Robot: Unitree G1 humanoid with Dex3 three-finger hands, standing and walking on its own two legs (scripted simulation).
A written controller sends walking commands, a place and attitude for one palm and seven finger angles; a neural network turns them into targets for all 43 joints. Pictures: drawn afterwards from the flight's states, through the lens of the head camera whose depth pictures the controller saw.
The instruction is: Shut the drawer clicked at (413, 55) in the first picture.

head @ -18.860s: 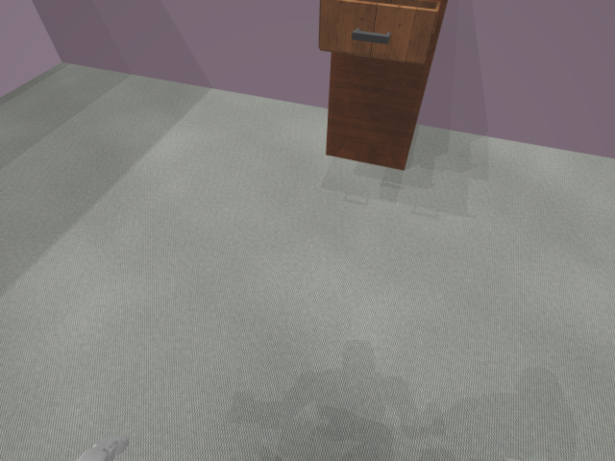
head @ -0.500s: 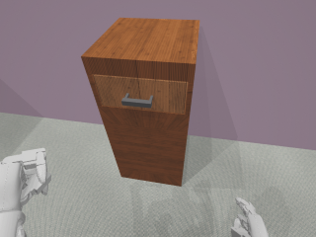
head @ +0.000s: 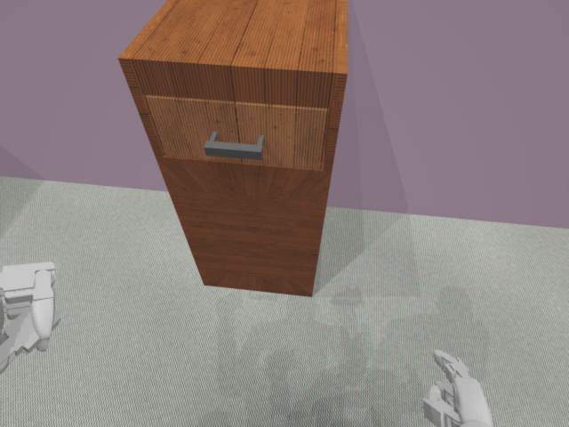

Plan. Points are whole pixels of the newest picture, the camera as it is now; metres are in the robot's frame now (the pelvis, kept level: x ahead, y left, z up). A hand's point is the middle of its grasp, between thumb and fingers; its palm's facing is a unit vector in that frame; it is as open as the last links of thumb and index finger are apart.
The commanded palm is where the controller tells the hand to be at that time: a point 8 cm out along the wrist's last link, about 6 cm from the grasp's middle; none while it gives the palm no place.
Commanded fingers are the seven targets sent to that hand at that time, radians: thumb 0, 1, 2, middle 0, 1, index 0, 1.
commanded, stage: step back with the hand held close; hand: left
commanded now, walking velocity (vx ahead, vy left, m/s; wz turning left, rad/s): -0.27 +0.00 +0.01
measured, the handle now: (235, 144) +0.65 +0.15 -0.01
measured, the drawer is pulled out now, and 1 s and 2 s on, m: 0.00 0.00 0.00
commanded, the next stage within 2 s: stop stepping back and stand still in 0.72 s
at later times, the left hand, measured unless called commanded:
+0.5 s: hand out of the picture +0.11 +0.26 +0.17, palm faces +0.39 -0.79 -0.47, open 3.3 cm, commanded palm +0.03 +0.29 +0.18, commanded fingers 0.00 0.90 0.90 -1.40 -1.60 -1.40 -1.60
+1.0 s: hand out of the picture +0.02 +0.28 +0.16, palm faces +0.43 -0.83 -0.36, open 3.2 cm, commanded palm -0.03 +0.31 +0.18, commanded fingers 0.00 0.90 0.90 -1.40 -1.60 -1.40 -1.60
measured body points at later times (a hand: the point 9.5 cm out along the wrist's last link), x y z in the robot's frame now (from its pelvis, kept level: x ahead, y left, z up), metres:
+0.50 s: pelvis -0.08 +0.01 -0.01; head -0.07 +0.03 +0.44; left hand +0.08 +0.30 +0.20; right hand +0.07 -0.23 -0.09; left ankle +0.04 +0.09 -0.74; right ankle -0.10 -0.13 -0.71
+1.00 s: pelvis -0.15 +0.02 -0.02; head -0.20 +0.05 +0.43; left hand -0.01 +0.32 +0.18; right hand -0.01 -0.24 -0.08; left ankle -0.08 +0.10 -0.74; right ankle -0.22 -0.12 -0.74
